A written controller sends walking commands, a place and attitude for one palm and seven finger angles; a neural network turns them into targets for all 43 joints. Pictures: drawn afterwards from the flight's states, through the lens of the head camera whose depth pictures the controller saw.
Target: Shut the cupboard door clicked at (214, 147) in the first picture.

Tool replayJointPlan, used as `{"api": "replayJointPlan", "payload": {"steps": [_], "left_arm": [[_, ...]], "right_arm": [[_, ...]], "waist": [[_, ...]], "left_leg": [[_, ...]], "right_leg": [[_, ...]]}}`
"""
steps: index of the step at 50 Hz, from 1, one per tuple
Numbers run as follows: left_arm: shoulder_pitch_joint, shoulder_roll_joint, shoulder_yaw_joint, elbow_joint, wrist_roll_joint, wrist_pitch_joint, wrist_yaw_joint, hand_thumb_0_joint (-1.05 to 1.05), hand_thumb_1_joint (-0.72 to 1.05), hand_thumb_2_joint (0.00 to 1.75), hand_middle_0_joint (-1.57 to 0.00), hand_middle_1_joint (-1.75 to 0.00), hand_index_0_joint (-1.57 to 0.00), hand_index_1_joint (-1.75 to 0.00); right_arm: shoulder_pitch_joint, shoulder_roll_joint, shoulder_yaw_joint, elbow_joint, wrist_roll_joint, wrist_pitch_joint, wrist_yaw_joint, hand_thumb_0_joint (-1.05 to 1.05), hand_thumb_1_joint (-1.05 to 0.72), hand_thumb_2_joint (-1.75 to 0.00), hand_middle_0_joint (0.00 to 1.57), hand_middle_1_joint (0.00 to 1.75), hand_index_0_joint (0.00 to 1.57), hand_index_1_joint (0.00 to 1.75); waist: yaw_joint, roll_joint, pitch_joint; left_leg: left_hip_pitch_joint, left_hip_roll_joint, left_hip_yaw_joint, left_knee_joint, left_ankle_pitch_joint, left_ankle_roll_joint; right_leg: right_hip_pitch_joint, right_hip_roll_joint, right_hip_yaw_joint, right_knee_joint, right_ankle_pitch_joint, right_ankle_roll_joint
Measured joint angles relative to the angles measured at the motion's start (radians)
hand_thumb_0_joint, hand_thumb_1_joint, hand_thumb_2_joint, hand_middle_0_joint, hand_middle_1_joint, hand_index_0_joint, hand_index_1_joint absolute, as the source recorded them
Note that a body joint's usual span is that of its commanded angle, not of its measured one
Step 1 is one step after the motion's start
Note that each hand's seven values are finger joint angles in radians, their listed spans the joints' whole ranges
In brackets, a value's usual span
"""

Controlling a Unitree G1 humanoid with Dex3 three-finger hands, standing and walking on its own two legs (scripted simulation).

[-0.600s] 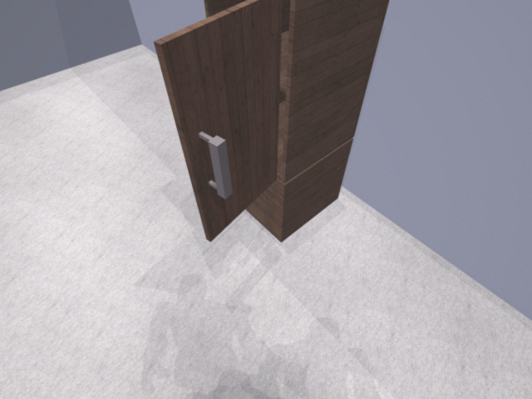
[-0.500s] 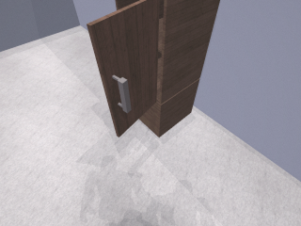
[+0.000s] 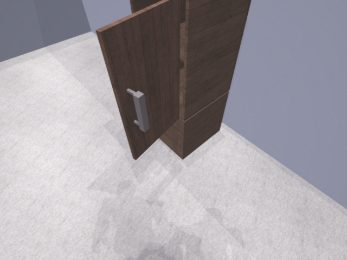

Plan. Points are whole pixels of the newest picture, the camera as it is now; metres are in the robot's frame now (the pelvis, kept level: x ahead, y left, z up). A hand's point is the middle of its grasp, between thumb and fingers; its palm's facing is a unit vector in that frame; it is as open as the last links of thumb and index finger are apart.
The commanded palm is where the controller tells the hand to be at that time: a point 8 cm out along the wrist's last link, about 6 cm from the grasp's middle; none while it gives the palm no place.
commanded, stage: look at it before walking up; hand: left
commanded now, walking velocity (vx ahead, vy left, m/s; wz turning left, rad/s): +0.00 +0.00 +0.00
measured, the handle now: (137, 110) +0.60 +0.16 -0.05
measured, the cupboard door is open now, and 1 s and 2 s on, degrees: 100 100 100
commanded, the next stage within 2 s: walk around to get in front in 0.24 s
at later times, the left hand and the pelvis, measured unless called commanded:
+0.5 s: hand out of the picture +0.02 +0.20 -0.17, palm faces +0.00 -0.96 -0.27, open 7.4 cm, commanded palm none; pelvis +0.00 +0.00 +0.00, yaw -3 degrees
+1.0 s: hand out of the picture +0.07 +0.17 -0.18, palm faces -0.25 -0.92 -0.29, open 7.4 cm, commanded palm none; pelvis -0.04 -0.02 -0.01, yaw -18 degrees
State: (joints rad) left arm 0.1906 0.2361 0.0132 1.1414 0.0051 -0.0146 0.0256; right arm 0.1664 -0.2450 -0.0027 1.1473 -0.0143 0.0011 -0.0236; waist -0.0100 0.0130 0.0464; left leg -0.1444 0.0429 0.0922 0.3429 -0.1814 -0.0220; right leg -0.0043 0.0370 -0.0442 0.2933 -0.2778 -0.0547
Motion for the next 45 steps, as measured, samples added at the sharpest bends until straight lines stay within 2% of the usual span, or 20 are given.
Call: {"api": "replayJointPlan", "payload": {"steps": [21,28,33,36,38,40,41,42,44,45], "left_arm": [[0.013,-0.012,0.004,-0.006,-0.001,0.009,0.006,0.0,0.91,0.9,-0.21,-0.3,-0.2,-0.3],[0.045,-0.037,0.034,-0.047,0.007,0.052,-0.003,0.0,0.91,0.9,-0.21,-0.3,-0.2,-0.3],[0.045,-0.036,0.052,-0.084,0.012,0.074,-0.017,0.0,0.91,0.9,-0.21,-0.3,-0.2,-0.3],[0.02,-0.032,0.064,-0.111,0.013,0.09,-0.029,0.01,0.91,0.9,-0.21,-0.3,-0.2,-0.3],[0.0,-0.033,0.071,-0.13,0.015,0.094,-0.037,0.01,0.91,0.9,-0.21,-0.3,-0.2,-0.3],[-0.012,-0.033,0.075,-0.154,0.016,0.088,-0.045,0.01,0.91,0.9,-0.2,-0.3,-0.2,-0.3],[-0.012,-0.03,0.076,-0.169,0.018,0.081,-0.048,0.01,0.91,0.9,-0.2,-0.3,-0.2,-0.3],[-0.003,-0.014,0.076,-0.187,0.021,0.07,-0.049,0.01,0.91,0.9,-0.2,-0.3,-0.2,-0.3],[-0.015,-0.014,0.078,-0.193,0.023,0.058,-0.037,0.0,0.91,0.9,-0.2,-0.3,-0.2,-0.3],[-0.018,-0.018,0.076,-0.194,0.023,0.058,-0.033,0.0,0.91,0.9,-0.2,-0.3,-0.2,-0.3]], "right_arm": [[0.009,0.012,0.0,-0.002,-0.001,0.008,-0.007,0.0,-0.9,-0.9,0.2,0.3,0.2,0.3],[0.012,0.04,-0.027,-0.054,-0.001,0.033,-0.018,0.0,-0.9,-0.9,0.2,0.3,0.2,0.3],[0.021,0.051,-0.044,-0.094,-0.004,0.034,-0.023,0.0,-0.9,-0.9,0.2,0.3,0.2,0.3],[0.021,0.049,-0.047,-0.117,-0.012,0.019,-0.022,0.0,-0.9,-0.9,0.2,0.3,0.2,0.3],[0.022,0.042,-0.047,-0.126,-0.018,0.014,-0.02,0.0,-0.9,-0.9,0.2,0.3,0.2,0.3],[0.024,0.031,-0.048,-0.128,-0.021,0.02,-0.015,0.0,-0.9,-0.9,0.2,0.3,0.2,0.3],[0.026,0.027,-0.049,-0.13,-0.019,0.025,-0.012,0.0,-0.9,-0.9,0.2,0.3,0.2,0.3],[0.03,0.031,-0.05,-0.136,-0.014,0.034,-0.009,0.0,-0.9,-0.9,0.2,0.3,0.2,0.3],[0.005,0.016,-0.058,-0.14,-0.005,0.056,-0.002,0.0,-0.9,-0.9,0.2,0.3,0.2,0.3],[-0.01,0.009,-0.063,-0.143,-0.003,0.062,-0.001,0.0,-0.9,-0.9,0.2,0.3,0.2,0.3]], "waist": [[0.005,-0.001,0.0],[0.014,0.003,0.022],[0.015,-0.017,0.038],[0.023,-0.02,0.061],[0.023,-0.006,0.076],[0.025,0.017,0.083],[0.026,0.024,0.081],[0.029,0.003,0.068],[0.032,0.019,0.087],[0.031,0.028,0.096]], "left_leg": [[-0.007,0.013,0.006,0.015,-0.007,-0.008],[-0.064,0.054,0.051,0.145,-0.076,-0.01],[-0.1,0.066,0.095,0.205,-0.105,-0.003],[-0.109,0.077,0.138,0.214,-0.104,0.004],[-0.107,0.091,0.156,0.213,-0.098,-0.002],[-0.114,0.115,0.164,0.232,-0.102,-0.014],[-0.128,0.129,0.165,0.261,-0.113,-0.022],[-0.159,0.122,0.166,0.316,-0.167,-0.028],[-0.235,0.105,0.064,0.51,-0.306,-0.029],[-0.269,0.086,0.015,0.603,-0.326,-0.028]], "right_leg": [[-0.008,0.01,0.007,0.008,-0.001,-0.005],[-0.084,0.037,0.056,0.132,-0.045,-0.01],[-0.167,0.04,0.095,0.251,-0.08,-0.004],[-0.288,0.016,0.066,0.495,-0.203,0.016],[-0.333,-0.011,0.041,0.57,-0.24,0.022],[-0.331,-0.036,0.014,0.522,-0.213,0.028],[-0.313,-0.047,0.006,0.448,-0.152,0.029],[-0.3,-0.066,0.035,0.356,-0.074,0.016],[-0.329,-0.044,0.044,0.395,-0.066,0.013],[-0.331,-0.032,0.047,0.397,-0.071,0.016]]}}
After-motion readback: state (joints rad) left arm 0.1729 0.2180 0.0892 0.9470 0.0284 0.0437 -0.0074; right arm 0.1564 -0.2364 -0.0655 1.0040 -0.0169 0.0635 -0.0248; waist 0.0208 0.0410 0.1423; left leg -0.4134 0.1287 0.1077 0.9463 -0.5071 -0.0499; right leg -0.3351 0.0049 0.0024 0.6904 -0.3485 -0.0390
